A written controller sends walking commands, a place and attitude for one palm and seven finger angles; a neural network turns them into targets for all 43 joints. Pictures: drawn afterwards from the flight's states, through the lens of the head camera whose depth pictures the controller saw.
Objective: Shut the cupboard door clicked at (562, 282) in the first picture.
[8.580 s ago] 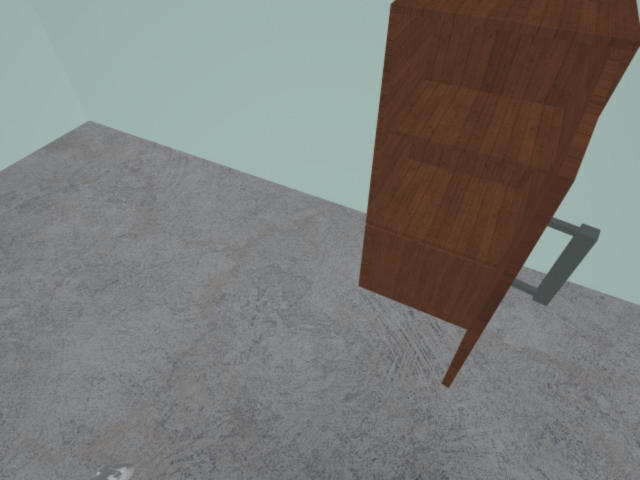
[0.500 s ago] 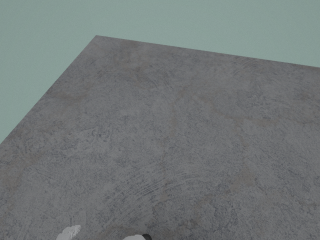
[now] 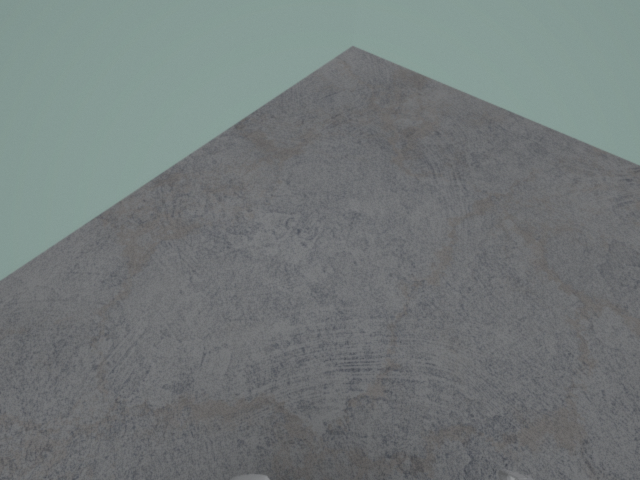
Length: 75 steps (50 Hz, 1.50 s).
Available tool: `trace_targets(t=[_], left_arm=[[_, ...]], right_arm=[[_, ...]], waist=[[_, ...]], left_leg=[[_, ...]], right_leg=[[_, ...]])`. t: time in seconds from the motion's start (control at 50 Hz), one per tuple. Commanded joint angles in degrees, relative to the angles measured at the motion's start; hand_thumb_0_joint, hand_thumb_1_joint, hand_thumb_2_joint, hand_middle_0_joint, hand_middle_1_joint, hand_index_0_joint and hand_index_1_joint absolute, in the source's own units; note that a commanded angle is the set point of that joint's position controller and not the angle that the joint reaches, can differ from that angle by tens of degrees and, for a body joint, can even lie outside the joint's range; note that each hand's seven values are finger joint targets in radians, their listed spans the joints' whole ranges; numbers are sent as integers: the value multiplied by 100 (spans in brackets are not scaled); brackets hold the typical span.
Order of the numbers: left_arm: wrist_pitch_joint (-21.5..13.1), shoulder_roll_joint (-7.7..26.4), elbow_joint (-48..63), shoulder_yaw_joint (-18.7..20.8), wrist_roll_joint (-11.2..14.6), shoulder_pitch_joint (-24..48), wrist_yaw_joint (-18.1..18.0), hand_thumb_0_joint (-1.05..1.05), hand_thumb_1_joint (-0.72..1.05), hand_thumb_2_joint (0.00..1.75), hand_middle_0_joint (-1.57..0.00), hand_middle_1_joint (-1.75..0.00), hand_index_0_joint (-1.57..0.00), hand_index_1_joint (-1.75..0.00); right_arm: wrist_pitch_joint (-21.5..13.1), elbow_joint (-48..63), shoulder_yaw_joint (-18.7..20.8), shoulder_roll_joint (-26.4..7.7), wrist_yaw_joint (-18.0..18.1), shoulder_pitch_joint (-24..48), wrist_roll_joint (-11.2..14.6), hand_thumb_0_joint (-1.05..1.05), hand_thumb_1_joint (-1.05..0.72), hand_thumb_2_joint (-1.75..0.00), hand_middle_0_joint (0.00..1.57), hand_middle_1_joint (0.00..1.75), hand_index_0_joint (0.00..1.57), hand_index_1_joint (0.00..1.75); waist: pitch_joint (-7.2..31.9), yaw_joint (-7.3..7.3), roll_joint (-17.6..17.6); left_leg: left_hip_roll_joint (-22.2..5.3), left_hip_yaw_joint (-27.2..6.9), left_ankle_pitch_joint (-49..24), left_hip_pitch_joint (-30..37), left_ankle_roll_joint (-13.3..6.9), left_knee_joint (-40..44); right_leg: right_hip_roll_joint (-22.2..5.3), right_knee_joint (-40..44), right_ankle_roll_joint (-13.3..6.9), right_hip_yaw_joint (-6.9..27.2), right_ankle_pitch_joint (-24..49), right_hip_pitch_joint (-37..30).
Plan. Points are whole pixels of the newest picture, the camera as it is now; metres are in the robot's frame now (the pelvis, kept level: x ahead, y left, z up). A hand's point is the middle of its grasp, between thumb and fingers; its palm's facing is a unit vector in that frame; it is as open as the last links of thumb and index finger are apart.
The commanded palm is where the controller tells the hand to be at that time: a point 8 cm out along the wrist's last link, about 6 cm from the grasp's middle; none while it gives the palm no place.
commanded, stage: walk to a spot facing it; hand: left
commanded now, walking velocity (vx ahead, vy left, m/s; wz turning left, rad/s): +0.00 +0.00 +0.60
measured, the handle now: out of the picture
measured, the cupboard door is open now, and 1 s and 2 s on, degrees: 82 82 82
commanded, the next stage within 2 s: none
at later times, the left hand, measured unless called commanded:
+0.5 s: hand out of the picture +0.06 +0.20 -0.13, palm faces +0.27 -0.91 -0.32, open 7.4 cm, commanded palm none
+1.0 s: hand out of the picture -0.13 +0.20 -0.17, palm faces +0.60 -0.76 -0.26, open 7.4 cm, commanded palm none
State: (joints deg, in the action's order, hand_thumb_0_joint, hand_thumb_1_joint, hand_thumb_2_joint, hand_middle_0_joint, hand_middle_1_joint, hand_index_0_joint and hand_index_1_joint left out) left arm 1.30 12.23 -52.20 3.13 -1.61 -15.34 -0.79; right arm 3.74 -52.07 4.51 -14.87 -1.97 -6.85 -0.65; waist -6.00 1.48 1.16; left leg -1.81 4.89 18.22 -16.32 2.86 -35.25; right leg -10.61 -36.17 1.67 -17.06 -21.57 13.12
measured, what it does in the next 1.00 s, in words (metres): steps on the spot, turning left: right foot, then left foot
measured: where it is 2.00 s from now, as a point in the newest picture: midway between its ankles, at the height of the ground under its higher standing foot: outside the picture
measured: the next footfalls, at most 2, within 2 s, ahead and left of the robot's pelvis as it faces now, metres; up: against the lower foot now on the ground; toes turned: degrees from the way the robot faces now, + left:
right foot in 0.44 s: +0.07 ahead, -0.12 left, +0.00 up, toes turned +11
left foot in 0.88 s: -0.05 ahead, +0.10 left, +0.00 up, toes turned +37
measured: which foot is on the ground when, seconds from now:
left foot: down 0.00-0.44, up 0.46-0.86, down 0.88-1.00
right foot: down 0.00-0.00, up 0.02-0.42, down 0.44-0.88, up 0.90-1.00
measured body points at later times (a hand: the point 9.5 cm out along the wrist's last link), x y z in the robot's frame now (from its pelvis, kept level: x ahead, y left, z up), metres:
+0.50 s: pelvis -0.01 -0.03 +0.00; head +0.04 -0.06 +0.45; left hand +0.04 +0.24 -0.11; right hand +0.13 -0.27 -0.16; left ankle -0.03 +0.10 -0.69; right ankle +0.03 -0.13 -0.73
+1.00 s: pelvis -0.03 +0.00 +0.00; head -0.02 +0.04 +0.45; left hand -0.16 +0.24 -0.15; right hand +0.21 -0.15 -0.12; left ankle -0.08 +0.08 -0.73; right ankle +0.03 -0.14 -0.66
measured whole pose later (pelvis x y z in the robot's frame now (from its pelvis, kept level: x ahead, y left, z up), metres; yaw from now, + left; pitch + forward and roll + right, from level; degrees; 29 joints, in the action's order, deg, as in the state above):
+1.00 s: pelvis -0.03 +0.00 +0.00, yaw +35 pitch +0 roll -1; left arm 4.5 15.7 -53.8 4.8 -1.3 -13.3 -1.1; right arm 1.4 -51.3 3.3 -12.9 -1.0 -7.6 -0.8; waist -5.4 1.3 2.6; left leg -0.1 2.6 17.6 -16.6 -2.4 -34.3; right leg -8.0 -61.5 4.5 -6.2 -28.7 25.3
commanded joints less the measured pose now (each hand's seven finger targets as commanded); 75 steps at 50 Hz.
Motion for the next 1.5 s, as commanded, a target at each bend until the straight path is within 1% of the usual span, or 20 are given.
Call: trace_targets(t=[0.0,0.12,0.36,0.38,0.42,0.44,0.54,0.72,0.82,0.84,0.86,0.88,0.9,1.02,1.24,1.32,1.34,1.36,1.38,1.48], left_arm=[[-24,644,815,135,94,504,-10,0,90,90,-20,-30,-20,-30],[54,751,477,225,62,415,20,0,90,90,-20,-30,-20,-30],[-60,699,652,194,134,158,-48,0,90,90,-20,-30,-20,-30],[-123,862,613,227,118,-82,-66,0,90,90,-20,-30,-20,-30],[-187,1745,683,359,8,-182,-132,0,90,90,-20,-30,-20,-30],[-153,1568,735,300,40,-12,-139,0,90,90,-20,-30,-20,-30],[-193,858,873,132,50,731,-115,0,90,90,-20,-30,-20,-30],[-146,1194,467,259,-21,-112,-116,0,90,90,-20,-30,-20,-30],[-67,1268,365,331,19,7,-73,0,90,90,-20,-30,-20,-30],[-32,1184,397,325,72,45,-55,0,90,90,-20,-30,-20,-30],[-5,840,581,278,116,106,-14,0,90,90,-20,-30,-20,-30],[28,602,847,143,89,554,-21,0,90,90,-20,-30,-20,-30],[65,746,898,148,51,793,-36,0,90,90,-20,-30,-20,-30],[70,773,383,241,53,350,21,0,90,90,-20,-30,-20,-30],[-29,685,732,175,55,948,64,0,90,90,-20,-30,-20,-30],[-177,725,443,228,67,-105,103,0,90,90,-20,-30,-20,-30],[-244,1096,316,328,3,-579,61,0,90,90,-20,-30,-20,-30],[-253,1651,311,401,-48,-804,-18,0,90,90,-20,-30,-20,-30],[-229,1572,360,325,66,-670,-65,0,90,90,-20,-30,-20,-30],[-468,742,317,130,80,54,-12,0,90,90,-20,-30,-20,-30]], right_arm=[[-266,229,375,-1679,145,-1261,19,0,-90,-90,20,30,20,30],[-296,473,153,-1005,261,-123,-40,0,-90,-90,20,30,20,30],[-181,580,263,-1081,196,-41,-57,0,-90,-90,20,30,20,30],[-186,602,243,-922,183,-39,-10,0,-90,-90,20,30,20,30],[-201,798,175,-446,156,-127,8,0,-90,-90,20,30,20,30],[-166,758,226,-646,148,-136,-38,0,-90,-90,20,30,20,30],[-26,294,205,-499,3,-506,-66,0,-90,-90,20,30,20,30],[-84,435,41,-258,1,202,1,0,-90,-90,20,30,20,30],[-199,377,42,-347,44,-301,3,0,-90,-90,20,30,20,30],[-243,285,105,-580,43,-622,-12,0,-90,-90,20,30,20,30],[-302,265,269,-1256,86,-987,-48,0,-90,-90,20,30,20,30],[-268,175,347,-1643,144,-1317,-12,0,-90,-90,20,30,20,30],[-246,92,313,-1542,167,-1413,-24,0,-90,-90,20,30,20,30],[-333,409,108,-954,268,-325,-20,0,-90,-90,20,30,20,30],[-279,326,208,-1058,209,-701,-98,0,-90,-90,20,30,20,30],[-278,425,199,-930,202,-241,-66,0,-90,-90,20,30,20,30],[-293,502,142,-561,189,-199,-14,0,-90,-90,20,30,20,30],[-350,678,28,-171,174,-146,23,0,-90,-90,20,30,20,30],[-359,747,133,-636,130,197,-106,0,-90,-90,20,30,20,30],[-232,238,164,-367,-106,-445,-129,0,-90,-90,20,30,20,30]], waist=[[1591,-723,-1802],[846,-202,-1074],[939,-23,-1055],[1061,104,-638],[1099,189,1713],[945,86,1018],[436,-311,900],[737,160,992],[1024,-76,956],[1196,-290,387],[1354,-523,-1380],[1276,-696,-2017],[1193,-702,-1241],[820,-166,-913],[709,-424,-1102],[842,142,-805],[905,383,245],[799,548,1996],[295,456,1231],[-134,-213,724]], left_leg=[[-2249,-2701,-5061,2357,-1422,1256],[-1080,-1482,-3399,903,-1120,1353],[-753,-2455,-2262,-53,-1034,888],[-467,-2288,-1685,-513,-768,464],[635,-904,1682,-1944,-11,-2075],[350,-1163,1516,-1773,-74,-2919],[32,-700,131,-1690,119,-3672],[-60,-83,747,-1175,174,-1377],[79,185,-121,68,-16,418],[-63,-83,-948,917,-116,1123],[-1429,-2029,-2608,1826,-728,1472],[-2295,-2929,-4390,1829,-1440,1515],[-2292,-2502,-3985,1625,-1592,1368],[-1022,-1556,-2987,922,-1038,1582],[-952,-3036,565,674,-1310,1970],[-434,-2893,1110,-841,-998,1180],[136,-2247,1568,-2169,-615,132],[750,-938,1707,-3360,-178,-1637],[257,-1135,1399,-3213,-214,-2495],[-153,-669,-482,-2523,-56,-3387]], right_leg=[[246,-2650,395,961,-1711,2180],[340,-2983,415,1575,-196,1829],[948,403,302,1471,453,-105],[721,1300,279,1629,1004,-842],[-1883,2179,-773,4060,1764,-1255],[-1789,2089,-992,3594,1563,-629],[-688,1936,-613,1769,1563,-153],[-1107,1436,-887,1241,3026,-1095],[-1087,496,-501,711,3029,-757],[-947,-229,-235,569,2413,-143],[-163,-1528,253,369,92,1373],[257,-2486,421,898,-1903,2213],[155,-2941,313,1335,-1554,2190],[335,-3191,414,1626,125,1917],[755,-938,340,1613,-452,1396],[1005,1071,194,1393,170,-972],[158,2015,-52,2250,-579,-2270],[-1645,2848,-569,4332,-1980,-2664],[-1989,3168,-731,4467,-2429,-1370],[-815,2894,-323,1851,-175,-512]])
